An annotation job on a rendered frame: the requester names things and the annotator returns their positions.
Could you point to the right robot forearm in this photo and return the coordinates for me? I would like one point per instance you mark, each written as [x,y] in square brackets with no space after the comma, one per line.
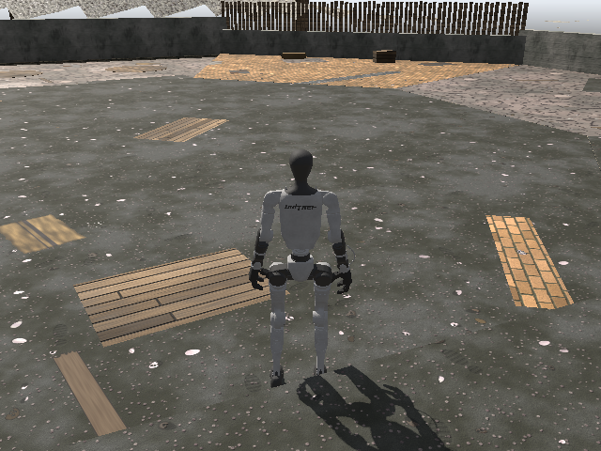
[341,254]

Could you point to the left robot upper arm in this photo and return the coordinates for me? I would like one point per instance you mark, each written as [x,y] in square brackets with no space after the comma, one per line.
[271,199]

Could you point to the right robot upper arm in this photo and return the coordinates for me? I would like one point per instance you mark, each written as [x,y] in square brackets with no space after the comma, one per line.
[330,200]

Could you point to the left robot forearm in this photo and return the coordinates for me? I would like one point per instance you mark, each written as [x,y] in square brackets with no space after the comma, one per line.
[259,252]

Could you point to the robot right thigh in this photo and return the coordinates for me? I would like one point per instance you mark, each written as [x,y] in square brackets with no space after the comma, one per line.
[322,285]

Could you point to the right robot foot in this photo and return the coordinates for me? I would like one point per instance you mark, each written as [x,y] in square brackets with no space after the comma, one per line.
[320,372]

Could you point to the robot right hand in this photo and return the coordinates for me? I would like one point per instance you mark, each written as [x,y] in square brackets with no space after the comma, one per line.
[345,282]

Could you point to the robot left hand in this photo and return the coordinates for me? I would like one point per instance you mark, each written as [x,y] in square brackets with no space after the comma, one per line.
[253,276]

